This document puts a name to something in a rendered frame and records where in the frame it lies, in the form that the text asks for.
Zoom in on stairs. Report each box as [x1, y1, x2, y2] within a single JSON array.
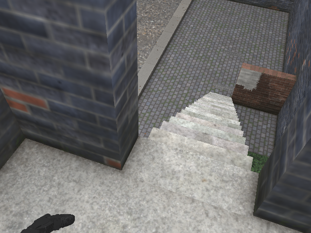
[[148, 91, 253, 171]]

